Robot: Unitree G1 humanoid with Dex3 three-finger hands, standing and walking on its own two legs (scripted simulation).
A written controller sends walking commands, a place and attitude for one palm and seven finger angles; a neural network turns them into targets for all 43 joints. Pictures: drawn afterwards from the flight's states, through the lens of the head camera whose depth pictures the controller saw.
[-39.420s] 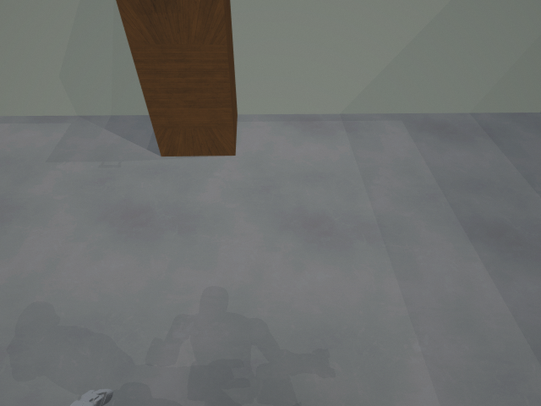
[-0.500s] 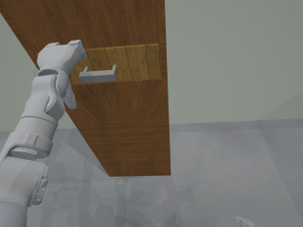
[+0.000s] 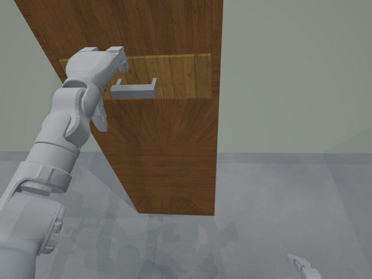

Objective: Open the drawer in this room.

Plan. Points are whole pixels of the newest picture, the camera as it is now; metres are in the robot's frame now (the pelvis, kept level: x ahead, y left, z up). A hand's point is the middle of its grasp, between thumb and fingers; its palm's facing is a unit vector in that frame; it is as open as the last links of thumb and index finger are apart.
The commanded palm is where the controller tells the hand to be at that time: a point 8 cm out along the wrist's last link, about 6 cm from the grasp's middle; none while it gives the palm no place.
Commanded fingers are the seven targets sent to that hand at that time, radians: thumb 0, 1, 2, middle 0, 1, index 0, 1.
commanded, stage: re-aim the fingers above the handle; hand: left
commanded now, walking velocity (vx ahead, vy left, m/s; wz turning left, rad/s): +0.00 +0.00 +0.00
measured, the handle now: (135, 86) +0.54 +0.17 +0.13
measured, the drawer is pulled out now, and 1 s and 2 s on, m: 0.00 0.00 0.00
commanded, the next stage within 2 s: lower the fingers behind the handle in 1.94 s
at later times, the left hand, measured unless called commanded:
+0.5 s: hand (104, 102) +0.42 +0.20 +0.18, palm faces +0.01 +0.00 -1.00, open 13.8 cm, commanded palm +0.40 +0.19 +0.25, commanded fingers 0.00 -0.50 0.30 -0.30 -1.20 -0.30 -1.20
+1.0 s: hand (105, 113) +0.41 +0.20 +0.17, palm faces -0.15 +0.03 -0.99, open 13.8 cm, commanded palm +0.41 +0.19 +0.25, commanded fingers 0.00 -0.50 0.30 -0.30 -1.20 -0.30 -1.20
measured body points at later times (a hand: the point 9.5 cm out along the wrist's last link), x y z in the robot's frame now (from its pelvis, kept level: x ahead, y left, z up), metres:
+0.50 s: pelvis +0.01 +0.01 +0.00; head +0.02 -0.03 +0.45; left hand +0.41 +0.19 +0.24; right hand +0.18 -0.23 -0.12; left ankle -0.01 +0.12 -0.74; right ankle +0.00 -0.12 -0.74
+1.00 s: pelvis +0.00 -0.01 +0.00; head +0.02 -0.05 +0.45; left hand +0.41 +0.19 +0.22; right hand +0.15 -0.26 -0.13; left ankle -0.01 +0.12 -0.74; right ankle +0.00 -0.12 -0.74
